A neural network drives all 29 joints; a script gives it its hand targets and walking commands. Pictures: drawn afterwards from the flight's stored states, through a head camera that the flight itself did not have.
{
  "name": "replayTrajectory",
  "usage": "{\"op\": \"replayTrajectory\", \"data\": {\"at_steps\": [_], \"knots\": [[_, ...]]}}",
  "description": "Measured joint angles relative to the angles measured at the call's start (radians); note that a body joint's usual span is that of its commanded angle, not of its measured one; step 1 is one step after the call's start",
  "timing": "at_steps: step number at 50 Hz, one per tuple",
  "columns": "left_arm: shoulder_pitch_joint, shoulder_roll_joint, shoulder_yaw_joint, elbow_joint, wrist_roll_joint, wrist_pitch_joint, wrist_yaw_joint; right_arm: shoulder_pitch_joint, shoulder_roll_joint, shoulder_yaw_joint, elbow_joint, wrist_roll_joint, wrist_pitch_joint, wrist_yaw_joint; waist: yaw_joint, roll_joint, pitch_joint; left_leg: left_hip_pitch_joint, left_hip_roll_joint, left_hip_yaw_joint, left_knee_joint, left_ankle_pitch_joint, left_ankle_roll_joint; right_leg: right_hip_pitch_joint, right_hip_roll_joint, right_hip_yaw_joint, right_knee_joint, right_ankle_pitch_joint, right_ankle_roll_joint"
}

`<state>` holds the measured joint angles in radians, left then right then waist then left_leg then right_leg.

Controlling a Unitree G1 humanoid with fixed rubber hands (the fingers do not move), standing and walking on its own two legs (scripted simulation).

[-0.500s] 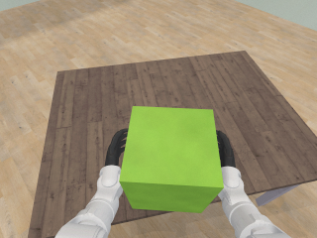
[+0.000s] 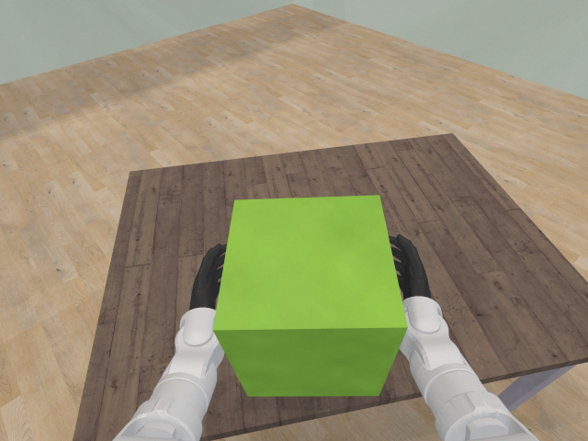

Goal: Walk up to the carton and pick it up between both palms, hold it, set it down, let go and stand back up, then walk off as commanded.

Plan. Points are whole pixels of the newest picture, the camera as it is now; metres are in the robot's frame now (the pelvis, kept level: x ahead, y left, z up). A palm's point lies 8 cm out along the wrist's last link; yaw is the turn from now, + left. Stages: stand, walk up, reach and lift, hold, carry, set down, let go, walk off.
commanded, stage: reach and lift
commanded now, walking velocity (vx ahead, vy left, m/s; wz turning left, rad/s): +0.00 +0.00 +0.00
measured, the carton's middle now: (309, 302) +0.35 -0.04 +0.00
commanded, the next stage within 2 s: none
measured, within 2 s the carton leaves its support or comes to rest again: neither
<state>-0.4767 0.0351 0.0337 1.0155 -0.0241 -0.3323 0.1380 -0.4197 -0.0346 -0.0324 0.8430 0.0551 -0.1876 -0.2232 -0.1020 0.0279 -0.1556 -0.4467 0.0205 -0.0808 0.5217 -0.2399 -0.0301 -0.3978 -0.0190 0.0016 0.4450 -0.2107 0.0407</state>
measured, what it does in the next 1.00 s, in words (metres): stands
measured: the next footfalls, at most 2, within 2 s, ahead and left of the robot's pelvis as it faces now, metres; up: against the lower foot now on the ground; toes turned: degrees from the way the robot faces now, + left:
none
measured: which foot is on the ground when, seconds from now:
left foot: down 0.00-1.00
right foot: down 0.00-1.00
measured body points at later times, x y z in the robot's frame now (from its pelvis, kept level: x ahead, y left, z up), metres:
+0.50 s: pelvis -0.01 +0.00 +0.01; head -0.01 +0.01 +0.46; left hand +0.37 +0.13 +0.07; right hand +0.35 -0.18 +0.07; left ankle +0.01 +0.13 -0.74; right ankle +0.00 -0.15 -0.74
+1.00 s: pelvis +0.01 -0.01 +0.01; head +0.01 +0.03 +0.46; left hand +0.37 +0.13 +0.13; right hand +0.36 -0.17 +0.12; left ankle +0.01 +0.13 -0.74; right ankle +0.00 -0.15 -0.74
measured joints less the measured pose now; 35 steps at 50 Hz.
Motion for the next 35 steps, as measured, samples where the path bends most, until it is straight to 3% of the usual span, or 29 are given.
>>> {"op": "replayTrajectory", "data": {"at_steps": [12, 25, 35], "knots": [[0.057, -0.012, 0.018, -0.173, 0.028, 0.122, -0.001, 0.011, -0.002, 0.008, -0.051, 0.016, 0.045, 0.006, 0.015, -0.02, 0.03, 0.076, 0.002, -0.001, -0.052, 0.025, 0.001, 0.085, 0.003, 0.005, -0.073, 0.037, 0.001], [0.037, -0.033, 0.067, -0.364, 0.084, 0.339, -0.006, -0.052, -0.023, 0.008, -0.117, 0.045, 0.182, 0.015, 0.048, -0.034, 0.072, 0.165, -0.002, 0.011, -0.104, 0.044, 0.004, 0.159, -0.001, 0.023, -0.104, 0.05, 0.003], [0.115, -0.069, 0.093, -0.682, 0.112, 0.538, -0.012, -0.027, -0.045, 0.058, -0.295, 0.111, 0.292, 0.007, 0.042, -0.046, 0.125, 0.246, 0.001, -0.001, -0.13, 0.038, 0.0, 0.254, 0.002, 0.013, -0.152, 0.051, 0.0]]}}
